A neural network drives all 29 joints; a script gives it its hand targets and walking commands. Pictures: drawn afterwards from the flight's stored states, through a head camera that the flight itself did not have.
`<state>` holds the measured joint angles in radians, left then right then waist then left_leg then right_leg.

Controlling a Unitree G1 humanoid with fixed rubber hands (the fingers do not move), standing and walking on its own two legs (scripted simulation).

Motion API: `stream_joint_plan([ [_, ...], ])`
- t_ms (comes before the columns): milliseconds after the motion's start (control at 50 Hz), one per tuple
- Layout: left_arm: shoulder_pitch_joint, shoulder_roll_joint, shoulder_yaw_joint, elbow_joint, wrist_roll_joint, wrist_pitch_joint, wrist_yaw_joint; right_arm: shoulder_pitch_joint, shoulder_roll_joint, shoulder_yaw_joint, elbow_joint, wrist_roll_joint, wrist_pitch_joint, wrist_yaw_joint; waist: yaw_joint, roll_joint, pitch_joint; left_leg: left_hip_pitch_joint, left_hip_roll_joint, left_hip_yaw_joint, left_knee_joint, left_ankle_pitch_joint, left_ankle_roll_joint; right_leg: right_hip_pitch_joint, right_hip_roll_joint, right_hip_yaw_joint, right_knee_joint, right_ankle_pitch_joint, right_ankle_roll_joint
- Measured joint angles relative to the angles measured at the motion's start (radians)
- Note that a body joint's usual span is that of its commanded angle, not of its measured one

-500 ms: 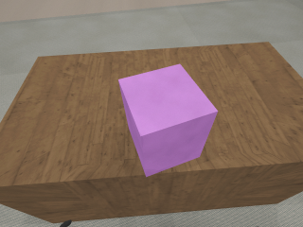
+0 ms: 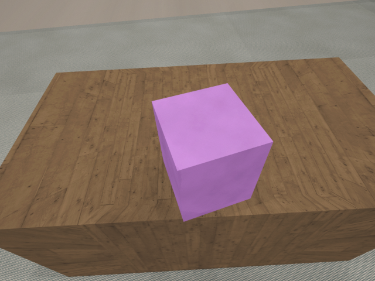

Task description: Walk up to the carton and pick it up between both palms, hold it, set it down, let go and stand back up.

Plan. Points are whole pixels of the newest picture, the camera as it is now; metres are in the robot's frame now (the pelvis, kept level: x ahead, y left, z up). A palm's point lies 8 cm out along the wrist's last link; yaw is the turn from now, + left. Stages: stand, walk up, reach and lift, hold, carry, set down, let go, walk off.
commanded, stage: walk up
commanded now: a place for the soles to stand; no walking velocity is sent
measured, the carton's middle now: (205, 153) +0.41 -0.03 +0.00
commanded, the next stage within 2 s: reach and lift in 0.16 s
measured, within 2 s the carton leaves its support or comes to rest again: neither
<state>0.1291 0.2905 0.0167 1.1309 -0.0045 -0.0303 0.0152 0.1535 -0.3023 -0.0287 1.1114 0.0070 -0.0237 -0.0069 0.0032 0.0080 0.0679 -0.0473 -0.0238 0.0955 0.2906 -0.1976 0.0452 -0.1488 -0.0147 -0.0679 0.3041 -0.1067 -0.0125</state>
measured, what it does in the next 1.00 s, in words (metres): stands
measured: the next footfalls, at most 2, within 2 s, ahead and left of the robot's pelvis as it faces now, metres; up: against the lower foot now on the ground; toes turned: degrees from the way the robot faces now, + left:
none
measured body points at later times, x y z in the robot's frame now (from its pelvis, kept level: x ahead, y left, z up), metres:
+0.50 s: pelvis -0.01 +0.00 -0.02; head +0.04 +0.00 +0.42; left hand +0.18 +0.24 -0.12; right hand +0.15 -0.27 -0.13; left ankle -0.02 +0.09 -0.75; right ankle +0.04 -0.11 -0.75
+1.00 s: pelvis +0.00 -0.03 -0.01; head +0.01 -0.02 +0.44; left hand +0.14 +0.24 -0.08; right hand +0.14 -0.26 -0.10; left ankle -0.02 +0.09 -0.75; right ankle +0.04 -0.11 -0.75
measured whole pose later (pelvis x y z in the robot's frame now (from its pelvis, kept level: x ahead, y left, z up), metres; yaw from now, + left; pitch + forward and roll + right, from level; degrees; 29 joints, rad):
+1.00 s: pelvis +0.00 -0.03 -0.01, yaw +1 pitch -3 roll +0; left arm 0.28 0.25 0.06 0.30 -0.04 0.31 0.08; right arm 0.30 -0.23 -0.04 0.54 0.06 -0.04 0.07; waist 0.02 -0.01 0.08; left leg -0.16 0.03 0.06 0.52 -0.31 0.00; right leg -0.23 0.02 -0.09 0.48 -0.20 -0.05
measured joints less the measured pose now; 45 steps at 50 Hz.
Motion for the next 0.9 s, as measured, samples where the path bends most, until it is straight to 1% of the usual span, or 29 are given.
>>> stream_joint_plan([
  [160,0.000,0.013,0.003,-0.021,-0.003,-0.003,0.005,0.012,-0.007,0.002,-0.002,0.005,0.001,0.003,-0.001,-0.005,-0.015,0.006,-0.003,-0.003,0.003,-0.009,0.000,0.001,-0.003,0.001,0.015,-0.015,0.002],
  [180,0.001,0.017,0.002,-0.061,-0.019,0.054,0.005,0.004,-0.002,-0.021,0.001,-0.025,-0.005,0.011,-0.006,-0.005,-0.024,-0.025,0.001,-0.003,0.035,-0.022,-0.005,-0.026,-0.002,0.000,0.041,-0.035,0.000],
  [220,-0.025,0.031,0.004,-0.188,-0.041,0.226,0.010,-0.034,0.011,-0.067,-0.035,-0.058,0.008,0.041,-0.018,-0.010,-0.002,-0.109,0.009,-0.008,0.155,-0.071,-0.007,-0.093,-0.001,-0.001,0.130,-0.067,-0.005],
  [260,-0.068,0.039,0.017,-0.321,-0.029,0.371,0.010,-0.074,0.020,-0.081,-0.109,-0.057,0.034,0.070,-0.025,-0.011,0.049,-0.169,0.020,-0.013,0.269,-0.118,0.004,-0.140,0.002,-0.009,0.217,-0.090,-0.006],
  [280,-0.088,0.037,0.022,-0.384,-0.013,0.427,0.008,-0.091,0.023,-0.084,-0.146,-0.049,0.045,0.081,-0.026,-0.010,0.070,-0.194,0.027,-0.015,0.315,-0.139,-0.001,-0.161,0.005,-0.012,0.253,-0.109,-0.006],
  [340,-0.130,0.010,0.036,-0.545,0.036,0.536,0.008,-0.135,0.023,-0.078,-0.220,0.000,0.062,0.107,-0.026,-0.002,0.115,-0.238,0.046,-0.018,0.405,-0.181,-0.006,-0.194,0.017,-0.018,0.316,-0.136,-0.007],
  [380,-0.134,-0.026,0.051,-0.639,0.058,0.568,0.004,-0.140,0.016,-0.058,-0.260,0.041,0.064,0.114,-0.021,0.005,0.133,-0.239,0.055,-0.018,0.427,-0.193,-0.006,-0.189,0.025,-0.018,0.323,-0.137,-0.005],
  [420,-0.117,-0.061,0.057,-0.710,0.074,0.568,-0.001,-0.128,0.009,-0.036,-0.295,0.071,0.053,0.115,-0.020,0.012,0.144,-0.217,0.061,-0.021,0.422,-0.196,-0.008,-0.163,0.033,-0.019,0.310,-0.138,-0.011],
  [460,-0.091,-0.092,0.059,-0.745,0.084,0.553,-0.002,-0.093,0.003,-0.019,-0.324,0.086,0.037,0.110,-0.011,0.015,0.134,-0.192,0.064,-0.019,0.401,-0.192,-0.012,-0.140,0.038,-0.017,0.289,-0.135,-0.015],
  [540,-0.029,-0.106,0.063,-0.747,0.081,0.530,0.008,-0.025,0.009,-0.009,-0.370,0.060,0.026,0.095,-0.002,0.007,0.091,-0.157,0.062,-0.017,0.356,-0.179,-0.020,-0.113,0.040,-0.014,0.260,-0.131,-0.019],
  [620,0.025,-0.076,0.071,-0.733,0.058,0.521,0.024,0.017,0.033,-0.020,-0.407,0.032,0.040,0.086,0.000,-0.014,0.067,-0.142,0.058,-0.017,0.323,-0.164,-0.027,-0.108,0.037,-0.013,0.253,-0.132,-0.025],
  [700,0.073,-0.047,0.073,-0.756,0.036,0.487,0.042,0.059,0.051,-0.022,-0.437,0.028,0.031,0.087,0.002,-0.020,0.061,-0.138,0.060,-0.027,0.312,-0.157,-0.035,-0.101,0.039,-0.022,0.241,-0.129,-0.033],
  [780,0.100,-0.027,0.072,-0.775,0.017,0.448,0.046,0.095,0.062,-0.020,-0.472,0.021,0.016,0.081,0.009,-0.021,0.055,-0.140,0.058,-0.034,0.300,-0.148,-0.038,-0.101,0.038,-0.028,0.235,-0.127,-0.036],
  [820,0.118,-0.024,0.073,-0.799,0.004,0.424,0.046,0.112,0.065,-0.014,-0.501,0.023,0.005,0.076,0.010,-0.020,0.052,-0.139,0.059,-0.037,0.295,-0.144,-0.040,-0.098,0.040,-0.030,0.227,-0.122,-0.038],
  [900,0.136,-0.027,0.065,-0.819,-0.006,0.381,0.054,0.130,0.072,-0.012,-0.520,0.038,-0.012,0.075,0.011,-0.020,0.040,-0.125,0.056,-0.039,0.267,-0.128,-0.042,-0.086,0.039,-0.031,0.204,-0.111,-0.039],
])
